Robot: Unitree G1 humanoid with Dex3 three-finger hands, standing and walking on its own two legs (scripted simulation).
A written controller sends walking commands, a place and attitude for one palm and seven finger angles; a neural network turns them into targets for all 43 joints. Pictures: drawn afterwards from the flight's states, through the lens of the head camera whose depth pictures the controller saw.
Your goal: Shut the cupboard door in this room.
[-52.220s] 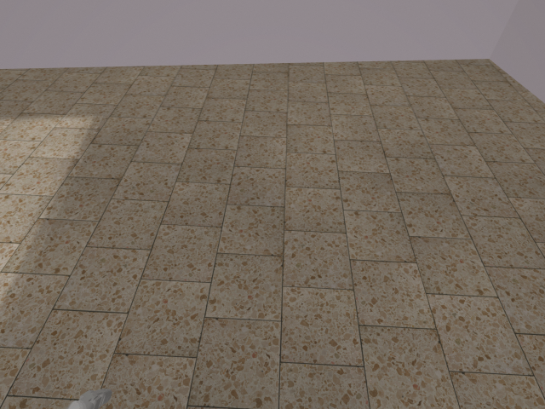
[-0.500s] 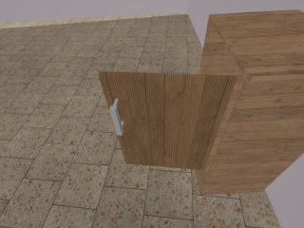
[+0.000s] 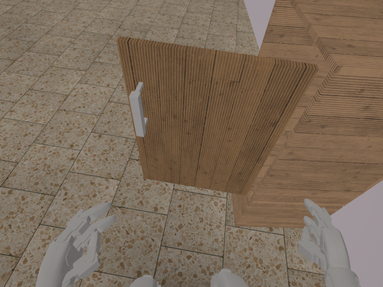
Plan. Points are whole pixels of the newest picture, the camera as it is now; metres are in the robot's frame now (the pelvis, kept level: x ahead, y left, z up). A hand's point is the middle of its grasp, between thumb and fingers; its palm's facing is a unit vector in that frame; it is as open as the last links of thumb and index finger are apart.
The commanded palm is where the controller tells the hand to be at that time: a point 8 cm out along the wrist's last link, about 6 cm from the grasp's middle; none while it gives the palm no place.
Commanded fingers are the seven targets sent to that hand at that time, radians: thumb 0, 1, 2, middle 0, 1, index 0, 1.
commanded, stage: raise the hand and make a fist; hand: left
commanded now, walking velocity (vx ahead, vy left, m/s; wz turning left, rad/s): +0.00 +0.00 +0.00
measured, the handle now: (140, 110) +0.52 +0.17 +0.04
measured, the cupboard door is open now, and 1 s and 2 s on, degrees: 82 82 82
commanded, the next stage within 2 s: bring the fist close to the handle in 1.54 s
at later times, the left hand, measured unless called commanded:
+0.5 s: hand (69, 248) +0.18 +0.23 +0.02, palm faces +0.01 -1.00 -0.03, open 4.0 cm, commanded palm +0.16 +0.27 +0.02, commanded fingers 0.00 0.90 0.90 -1.01 -1.18 -1.01 -1.18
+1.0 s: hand (87, 232) +0.21 +0.21 +0.03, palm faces -0.09 -0.99 -0.05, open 3.1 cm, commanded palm +0.19 +0.27 +0.04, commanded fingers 0.00 0.90 0.90 -1.30 -1.50 -1.30 -1.50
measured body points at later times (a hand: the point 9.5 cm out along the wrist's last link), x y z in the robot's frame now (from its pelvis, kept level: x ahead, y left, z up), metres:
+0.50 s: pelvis -0.02 +0.04 -0.03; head +0.04 +0.05 +0.42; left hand +0.18 +0.28 +0.03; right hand +0.13 -0.18 -0.12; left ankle +0.00 +0.14 -0.67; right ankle +0.06 -0.10 -0.67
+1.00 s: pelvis +0.00 +0.03 -0.02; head +0.07 +0.04 +0.42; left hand +0.21 +0.26 +0.03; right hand +0.21 -0.19 -0.08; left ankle +0.00 +0.14 -0.67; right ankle +0.06 -0.10 -0.67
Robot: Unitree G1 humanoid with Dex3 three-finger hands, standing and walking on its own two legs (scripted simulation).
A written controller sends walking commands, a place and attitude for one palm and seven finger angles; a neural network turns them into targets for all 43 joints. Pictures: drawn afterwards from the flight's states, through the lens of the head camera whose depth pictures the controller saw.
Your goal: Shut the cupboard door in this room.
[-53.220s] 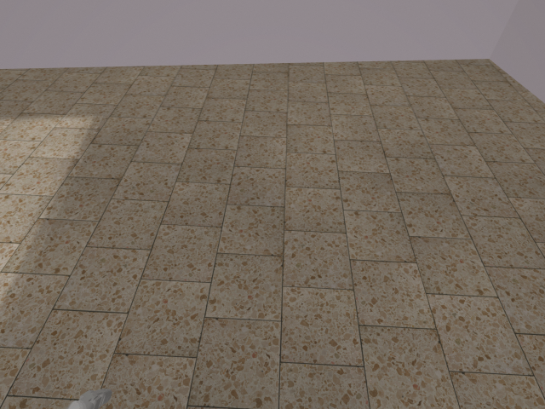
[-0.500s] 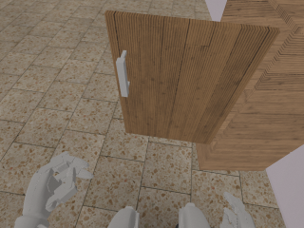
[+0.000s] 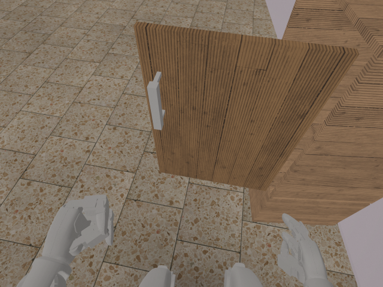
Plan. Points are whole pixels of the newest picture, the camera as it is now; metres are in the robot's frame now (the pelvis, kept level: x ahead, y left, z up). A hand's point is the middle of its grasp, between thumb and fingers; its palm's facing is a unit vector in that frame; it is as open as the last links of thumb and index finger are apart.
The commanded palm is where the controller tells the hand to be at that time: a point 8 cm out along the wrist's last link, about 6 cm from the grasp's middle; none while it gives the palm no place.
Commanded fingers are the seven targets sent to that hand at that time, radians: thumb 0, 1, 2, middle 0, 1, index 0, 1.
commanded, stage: raise the hand and make a fist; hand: left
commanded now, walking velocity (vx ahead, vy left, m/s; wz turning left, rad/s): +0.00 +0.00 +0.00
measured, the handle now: (158, 102) +0.52 +0.12 +0.06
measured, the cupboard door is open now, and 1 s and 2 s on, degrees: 82 82 82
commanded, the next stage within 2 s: bring the fist close to the handle in 0.54 s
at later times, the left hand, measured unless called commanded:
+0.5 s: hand (104, 219) +0.23 +0.17 +0.07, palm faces -0.07 -1.00 -0.05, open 3.1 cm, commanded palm +0.20 +0.23 +0.07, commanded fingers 0.00 0.90 0.90 -1.30 -1.50 -1.30 -1.50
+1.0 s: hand (130, 191) +0.28 +0.14 +0.06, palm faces -0.19 -0.98 -0.01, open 3.1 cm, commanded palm +0.28 +0.20 +0.07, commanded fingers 0.00 0.90 0.90 -1.30 -1.50 -1.30 -1.50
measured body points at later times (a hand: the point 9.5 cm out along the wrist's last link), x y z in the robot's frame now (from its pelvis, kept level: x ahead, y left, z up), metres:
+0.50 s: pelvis +0.00 -0.01 +0.00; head +0.06 -0.01 +0.45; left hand +0.22 +0.23 +0.07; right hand +0.17 -0.26 -0.06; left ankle -0.01 +0.11 -0.65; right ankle +0.05 -0.13 -0.65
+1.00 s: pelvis +0.00 +0.01 +0.01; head +0.07 +0.02 +0.45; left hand +0.29 +0.20 +0.06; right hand +0.16 -0.23 -0.07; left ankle -0.01 +0.11 -0.65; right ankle +0.05 -0.13 -0.65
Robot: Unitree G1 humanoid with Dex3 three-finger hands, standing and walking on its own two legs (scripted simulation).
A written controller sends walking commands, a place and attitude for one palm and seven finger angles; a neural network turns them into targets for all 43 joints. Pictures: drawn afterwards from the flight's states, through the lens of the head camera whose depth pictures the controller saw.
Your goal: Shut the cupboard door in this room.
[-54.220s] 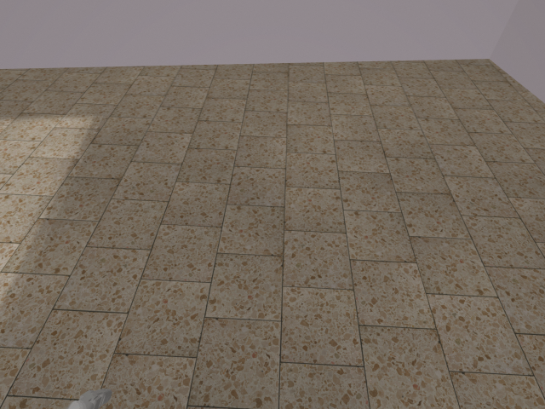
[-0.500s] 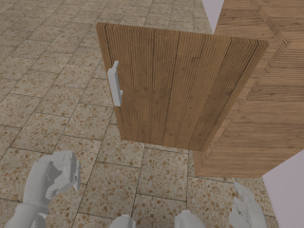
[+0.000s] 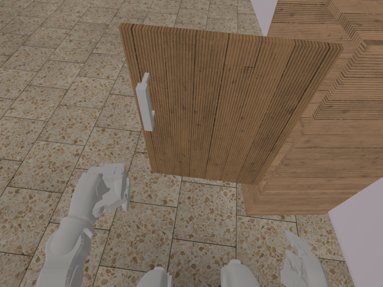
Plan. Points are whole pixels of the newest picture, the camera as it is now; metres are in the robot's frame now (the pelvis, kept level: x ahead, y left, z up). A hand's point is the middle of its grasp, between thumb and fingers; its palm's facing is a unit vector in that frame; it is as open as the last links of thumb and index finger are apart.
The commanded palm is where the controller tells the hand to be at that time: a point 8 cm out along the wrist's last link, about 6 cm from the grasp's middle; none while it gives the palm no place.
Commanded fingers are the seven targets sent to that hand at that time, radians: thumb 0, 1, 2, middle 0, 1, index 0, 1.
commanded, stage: bring the fist close to the handle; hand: left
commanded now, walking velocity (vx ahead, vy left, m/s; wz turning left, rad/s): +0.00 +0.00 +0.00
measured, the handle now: (147, 103) +0.52 +0.12 +0.06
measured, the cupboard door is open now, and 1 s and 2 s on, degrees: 82 82 71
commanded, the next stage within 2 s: push the door shut along its arc in 1.04 s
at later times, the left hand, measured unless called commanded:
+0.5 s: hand (146, 147) +0.38 +0.11 +0.06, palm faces -0.09 -1.00 -0.03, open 3.1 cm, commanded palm +0.37 +0.16 +0.06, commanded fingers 0.00 0.90 0.90 -1.30 -1.50 -1.30 -1.50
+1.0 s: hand (150, 141) +0.40 +0.10 +0.06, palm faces -0.06 -1.00 -0.03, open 3.1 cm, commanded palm +0.38 +0.15 +0.06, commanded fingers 0.00 0.90 0.90 -1.30 -1.50 -1.30 -1.50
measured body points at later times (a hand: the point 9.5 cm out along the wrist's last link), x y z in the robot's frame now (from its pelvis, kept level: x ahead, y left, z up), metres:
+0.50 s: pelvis +0.01 -0.02 +0.01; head +0.09 -0.01 +0.45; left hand +0.38 +0.16 +0.07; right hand +0.14 -0.27 -0.10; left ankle -0.01 +0.10 -0.65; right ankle +0.05 -0.14 -0.65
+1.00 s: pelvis +0.00 -0.03 +0.01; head +0.09 -0.04 +0.45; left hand +0.40 +0.16 +0.06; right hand +0.07 -0.29 -0.11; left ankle -0.01 +0.10 -0.65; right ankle +0.05 -0.14 -0.65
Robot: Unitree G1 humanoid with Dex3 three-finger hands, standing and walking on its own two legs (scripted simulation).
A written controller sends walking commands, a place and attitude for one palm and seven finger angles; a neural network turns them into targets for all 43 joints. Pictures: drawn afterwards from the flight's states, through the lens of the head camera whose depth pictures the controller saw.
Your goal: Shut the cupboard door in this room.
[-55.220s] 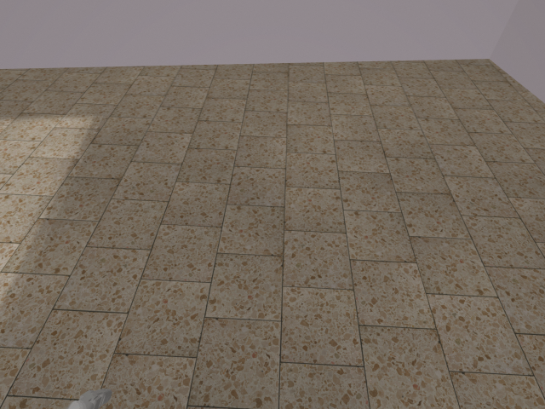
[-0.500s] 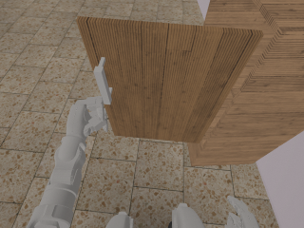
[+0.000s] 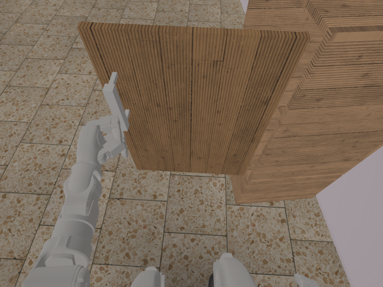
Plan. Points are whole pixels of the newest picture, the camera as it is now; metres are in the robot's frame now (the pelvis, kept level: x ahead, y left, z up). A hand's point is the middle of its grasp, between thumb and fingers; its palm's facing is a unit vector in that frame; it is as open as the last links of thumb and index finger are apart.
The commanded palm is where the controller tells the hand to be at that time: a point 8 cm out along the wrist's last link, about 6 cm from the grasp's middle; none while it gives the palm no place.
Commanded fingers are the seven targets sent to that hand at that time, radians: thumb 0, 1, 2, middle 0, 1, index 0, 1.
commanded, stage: bring the fist close to the handle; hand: left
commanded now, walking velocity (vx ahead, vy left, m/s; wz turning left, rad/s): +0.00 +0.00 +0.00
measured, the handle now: (119, 103) +0.52 +0.16 +0.05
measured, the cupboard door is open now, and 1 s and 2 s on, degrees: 82 71 62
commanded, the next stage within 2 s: push the door shut along its arc in 0.04 s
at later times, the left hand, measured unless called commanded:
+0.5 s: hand (131, 121) +0.46 +0.12 +0.05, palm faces -0.17 -0.98 -0.05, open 3.1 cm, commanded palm +0.44 +0.18 +0.05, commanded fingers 0.00 0.90 0.90 -1.30 -1.50 -1.30 -1.50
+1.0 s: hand (146, 104) +0.51 +0.09 +0.05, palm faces -0.31 -0.95 -0.03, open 3.1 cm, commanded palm +0.51 +0.15 +0.05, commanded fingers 0.00 0.90 0.90 -1.30 -1.50 -1.30 -1.50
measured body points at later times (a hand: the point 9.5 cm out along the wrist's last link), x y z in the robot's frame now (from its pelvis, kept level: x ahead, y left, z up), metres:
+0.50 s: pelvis -0.01 +0.01 -0.01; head +0.10 +0.01 +0.42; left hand +0.46 +0.18 +0.06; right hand +0.06 -0.25 -0.13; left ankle -0.01 +0.13 -0.66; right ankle +0.05 -0.11 -0.66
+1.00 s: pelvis -0.02 +0.02 -0.03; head +0.13 +0.02 +0.40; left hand +0.52 +0.15 +0.05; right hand -0.02 -0.25 -0.14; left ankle -0.01 +0.13 -0.66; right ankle +0.05 -0.11 -0.66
